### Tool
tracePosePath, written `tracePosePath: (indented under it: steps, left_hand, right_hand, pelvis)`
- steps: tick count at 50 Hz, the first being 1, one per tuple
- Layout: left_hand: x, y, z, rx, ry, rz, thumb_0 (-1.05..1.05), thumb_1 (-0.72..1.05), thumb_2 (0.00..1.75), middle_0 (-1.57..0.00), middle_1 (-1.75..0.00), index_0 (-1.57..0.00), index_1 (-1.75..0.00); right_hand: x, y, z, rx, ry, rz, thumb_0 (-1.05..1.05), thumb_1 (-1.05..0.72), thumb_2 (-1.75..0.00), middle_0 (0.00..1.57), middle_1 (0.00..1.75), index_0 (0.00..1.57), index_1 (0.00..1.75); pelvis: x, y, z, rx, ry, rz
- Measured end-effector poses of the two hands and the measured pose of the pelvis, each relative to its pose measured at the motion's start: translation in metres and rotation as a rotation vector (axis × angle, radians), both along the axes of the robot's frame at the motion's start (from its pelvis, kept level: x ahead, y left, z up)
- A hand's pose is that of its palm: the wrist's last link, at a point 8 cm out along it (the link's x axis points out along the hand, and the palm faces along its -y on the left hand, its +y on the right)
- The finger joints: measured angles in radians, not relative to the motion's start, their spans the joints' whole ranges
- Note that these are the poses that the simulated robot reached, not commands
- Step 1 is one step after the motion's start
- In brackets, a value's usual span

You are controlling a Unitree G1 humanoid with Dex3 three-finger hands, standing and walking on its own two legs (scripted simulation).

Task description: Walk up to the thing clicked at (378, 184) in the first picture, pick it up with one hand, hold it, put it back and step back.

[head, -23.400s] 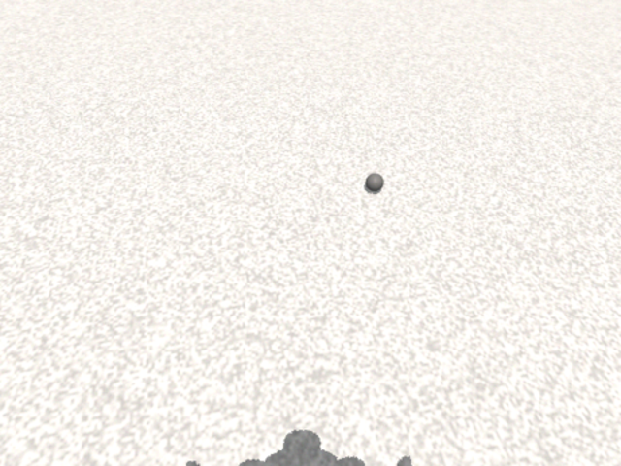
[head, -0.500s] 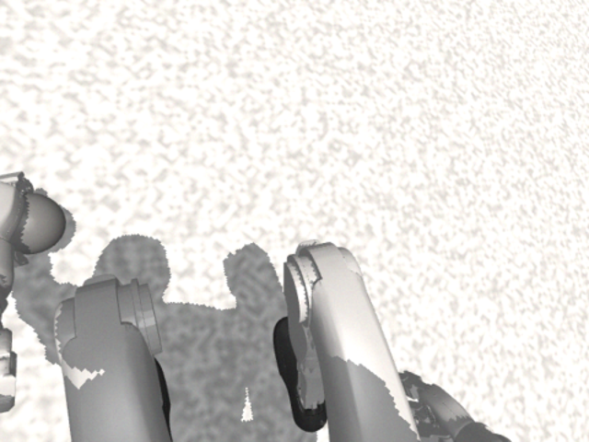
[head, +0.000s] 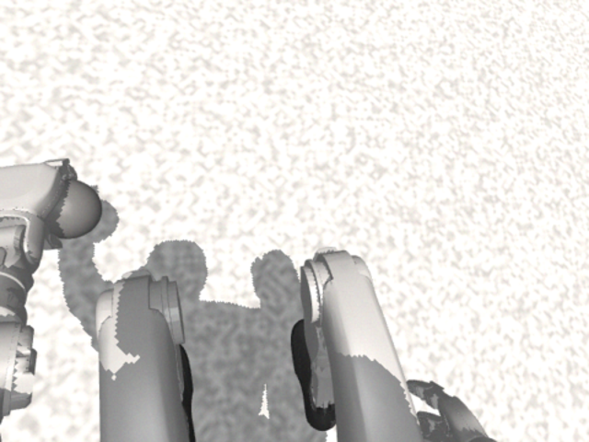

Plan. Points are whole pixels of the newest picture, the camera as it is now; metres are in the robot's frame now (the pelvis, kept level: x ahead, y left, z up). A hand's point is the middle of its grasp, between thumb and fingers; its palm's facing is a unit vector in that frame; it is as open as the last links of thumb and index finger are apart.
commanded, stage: lift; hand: left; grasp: from above
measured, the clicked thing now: (67, 208) +0.44 +0.27 -0.17
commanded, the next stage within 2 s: hold in 1.60 s
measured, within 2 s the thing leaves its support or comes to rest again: neither
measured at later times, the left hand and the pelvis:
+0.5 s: hand out of the picture +0.38 +0.29 -0.04, palm faces -0.42 -0.08 -0.90, open 10.7 cm; pelvis +0.00 +0.00 +0.08, yaw +2 degrees
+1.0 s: hand out of the picture +0.35 +0.28 +0.17, palm faces -0.40 -0.12 -0.91, open 10.8 cm; pelvis +0.02 +0.01 +0.25, yaw +5 degrees
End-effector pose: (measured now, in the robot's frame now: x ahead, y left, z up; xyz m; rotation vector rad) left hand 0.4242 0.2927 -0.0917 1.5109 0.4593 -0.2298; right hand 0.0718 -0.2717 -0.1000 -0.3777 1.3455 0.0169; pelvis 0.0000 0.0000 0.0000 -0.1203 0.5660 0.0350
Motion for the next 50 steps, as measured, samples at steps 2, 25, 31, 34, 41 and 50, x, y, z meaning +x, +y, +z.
tracePosePath:
  steps: [2, 25, 31, 34, 41, 50]
  left_hand:
    - [0.000, 0.000, 0.004, 0.002, -0.001, -0.002, -0.04, 0.01, 0.47, -1.02, -0.67, -0.57, -0.55]
    - [-0.036, 0.003, 0.114, -0.017, -0.004, 0.006, -0.05, -0.01, 0.51, -0.99, -0.68, -0.57, -0.56]
    - [-0.049, 0.005, 0.156, -0.022, -0.020, 0.019, -0.05, -0.01, 0.52, -0.97, -0.70, -0.57, -0.57]
    - [-0.057, 0.005, 0.179, -0.024, -0.022, 0.029, -0.05, -0.01, 0.52, -0.96, -0.70, -0.56, -0.57]
    - [-0.071, -0.003, 0.238, -0.042, -0.023, 0.048, -0.05, 0.00, 0.53, -0.94, -0.72, -0.55, -0.58]
    - [-0.076, -0.014, 0.321, -0.041, -0.025, 0.054, -0.05, -0.01, 0.55, -0.94, -0.73, -0.54, -0.59]
  right_hand:
    - [-0.002, 0.000, 0.003, -0.005, 0.002, -0.011, 0.01, -0.92, -0.91, 0.20, 0.30, 0.20, 0.30]
    - [0.038, 0.008, 0.071, -0.013, -0.146, -0.075, 0.01, -0.93, -0.91, 0.20, 0.30, 0.21, 0.30]
    - [0.059, 0.015, 0.105, -0.014, -0.210, -0.084, 0.01, -0.92, -0.91, 0.20, 0.30, 0.21, 0.30]
    - [0.068, 0.019, 0.123, -0.010, -0.234, -0.090, 0.01, -0.92, -0.91, 0.20, 0.30, 0.21, 0.30]
    - [0.085, 0.028, 0.172, 0.006, -0.281, -0.102, 0.01, -0.92, -0.91, 0.20, 0.30, 0.21, 0.30]
    - [0.095, 0.033, 0.241, 0.018, -0.325, -0.135, 0.01, -0.93, -0.91, 0.20, 0.30, 0.21, 0.30]
  pelvis:
    - [0.000, 0.000, 0.003, 0.000, 0.004, 0.002]
    - [-0.004, 0.003, 0.078, 0.014, -0.002, 0.024]
    - [-0.002, 0.006, 0.110, 0.016, -0.021, 0.036]
    - [0.000, 0.007, 0.129, 0.022, -0.034, 0.042]
    - [0.007, 0.007, 0.180, 0.040, -0.080, 0.051]
    - [0.021, 0.007, 0.250, 0.069, -0.174, 0.051]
